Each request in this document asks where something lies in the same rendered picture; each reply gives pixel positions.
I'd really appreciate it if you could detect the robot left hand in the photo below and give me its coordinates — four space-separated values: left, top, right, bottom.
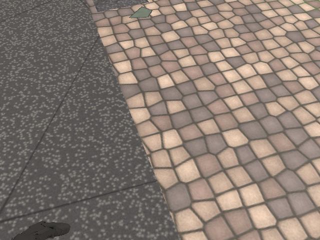
11 220 71 240

